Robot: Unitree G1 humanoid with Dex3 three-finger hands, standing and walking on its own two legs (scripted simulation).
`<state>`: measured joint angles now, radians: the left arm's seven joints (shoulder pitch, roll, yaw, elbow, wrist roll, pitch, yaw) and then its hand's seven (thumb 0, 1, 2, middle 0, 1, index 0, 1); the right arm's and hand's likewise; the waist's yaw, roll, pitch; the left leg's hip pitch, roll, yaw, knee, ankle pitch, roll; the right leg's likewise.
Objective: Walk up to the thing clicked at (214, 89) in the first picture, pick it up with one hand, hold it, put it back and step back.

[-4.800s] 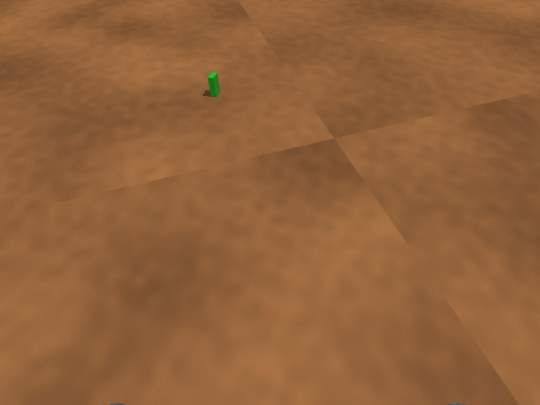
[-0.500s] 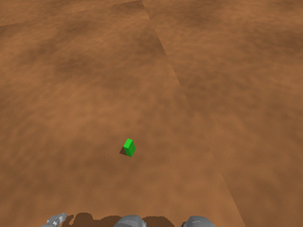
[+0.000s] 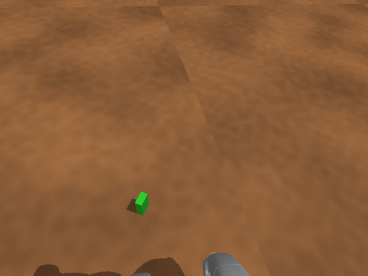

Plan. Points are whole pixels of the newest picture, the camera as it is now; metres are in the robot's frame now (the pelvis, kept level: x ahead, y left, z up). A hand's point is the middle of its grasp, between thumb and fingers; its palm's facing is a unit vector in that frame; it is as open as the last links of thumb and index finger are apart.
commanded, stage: walk up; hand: left
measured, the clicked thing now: (142, 203) +0.54 +0.17 -0.70
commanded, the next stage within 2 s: none
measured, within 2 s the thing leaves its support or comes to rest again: neither
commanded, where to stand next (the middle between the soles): +0.21 -0.03 m, yaw -1 degrees
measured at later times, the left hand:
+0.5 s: hand (97, 239) +0.21 +0.21 -0.12, palm faces -0.06 -0.92 -0.39, open 7.4 cm
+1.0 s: hand (89, 262) +0.17 +0.24 -0.16, palm faces +0.00 -0.96 -0.30, open 7.4 cm
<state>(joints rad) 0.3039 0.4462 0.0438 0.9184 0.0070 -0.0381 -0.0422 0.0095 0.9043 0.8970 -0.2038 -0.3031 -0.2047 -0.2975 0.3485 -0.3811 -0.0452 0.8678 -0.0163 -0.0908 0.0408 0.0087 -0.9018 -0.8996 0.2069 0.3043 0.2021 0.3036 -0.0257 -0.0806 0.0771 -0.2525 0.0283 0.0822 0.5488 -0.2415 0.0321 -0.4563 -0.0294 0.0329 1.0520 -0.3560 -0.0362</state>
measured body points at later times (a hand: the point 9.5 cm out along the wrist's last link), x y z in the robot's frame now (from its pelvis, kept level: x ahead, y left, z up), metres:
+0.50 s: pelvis +0.11 -0.04 +0.00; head +0.13 -0.07 +0.45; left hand +0.22 +0.26 -0.09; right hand +0.16 -0.35 -0.14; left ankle +0.11 +0.12 -0.67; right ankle +0.17 -0.14 -0.73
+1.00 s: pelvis +0.13 -0.02 +0.00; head +0.13 +0.00 +0.45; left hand +0.17 +0.28 -0.14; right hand +0.23 -0.32 -0.11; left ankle +0.19 +0.10 -0.73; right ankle +0.17 -0.14 -0.73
